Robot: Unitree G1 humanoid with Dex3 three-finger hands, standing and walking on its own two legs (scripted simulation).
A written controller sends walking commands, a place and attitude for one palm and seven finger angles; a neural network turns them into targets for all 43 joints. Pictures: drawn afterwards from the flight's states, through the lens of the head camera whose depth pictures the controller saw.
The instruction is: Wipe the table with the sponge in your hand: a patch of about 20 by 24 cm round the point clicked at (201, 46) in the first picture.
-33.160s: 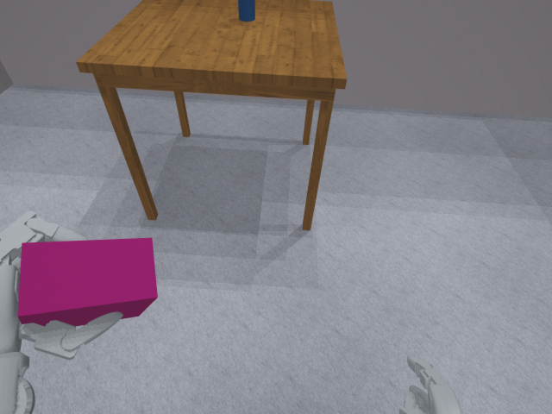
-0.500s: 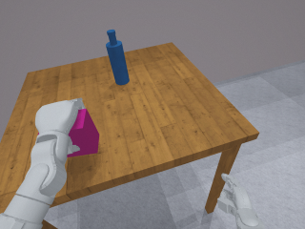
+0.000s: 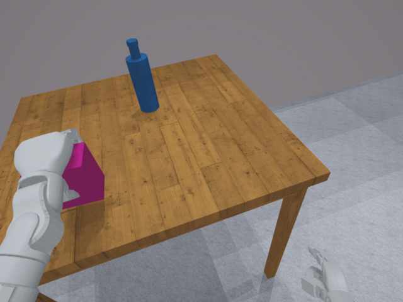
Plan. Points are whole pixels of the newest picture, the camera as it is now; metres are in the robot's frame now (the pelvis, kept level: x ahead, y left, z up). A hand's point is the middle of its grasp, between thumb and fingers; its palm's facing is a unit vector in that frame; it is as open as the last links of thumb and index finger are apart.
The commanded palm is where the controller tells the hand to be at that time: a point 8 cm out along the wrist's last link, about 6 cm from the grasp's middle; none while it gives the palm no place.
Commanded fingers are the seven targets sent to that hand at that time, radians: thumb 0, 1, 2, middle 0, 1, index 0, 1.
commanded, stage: move the sponge above the wiping area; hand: left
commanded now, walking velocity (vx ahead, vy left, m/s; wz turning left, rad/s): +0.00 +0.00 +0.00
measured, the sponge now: (72, 182) +0.29 +0.32 +0.10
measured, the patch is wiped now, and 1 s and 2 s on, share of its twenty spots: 0.00 0.00 0.05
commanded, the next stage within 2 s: none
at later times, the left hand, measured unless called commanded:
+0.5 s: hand (54, 166) +0.28 +0.33 +0.15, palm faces +0.19 -0.04 -0.98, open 10.3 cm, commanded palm +0.24 +0.30 +0.20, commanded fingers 0.00 0.10 1.30 -1.20 -1.60 -1.20 -1.60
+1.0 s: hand (59, 176) +0.28 +0.32 +0.14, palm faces +0.08 -0.08 -0.99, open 10.3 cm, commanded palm +0.24 +0.29 +0.20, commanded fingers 0.00 0.10 1.30 -1.20 -1.60 -1.20 -1.60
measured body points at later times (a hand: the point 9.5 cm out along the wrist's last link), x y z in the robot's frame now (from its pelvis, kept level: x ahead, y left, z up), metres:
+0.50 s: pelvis +0.00 +0.02 +0.00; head -0.02 -0.03 +0.45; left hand +0.27 +0.33 +0.21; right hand +0.25 -0.17 -0.08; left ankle +0.03 +0.13 -0.74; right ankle -0.01 -0.08 -0.74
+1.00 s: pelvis +0.00 +0.01 +0.00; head -0.01 -0.04 +0.45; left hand +0.27 +0.32 +0.19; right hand +0.25 -0.18 -0.09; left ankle +0.03 +0.13 -0.74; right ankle -0.01 -0.08 -0.74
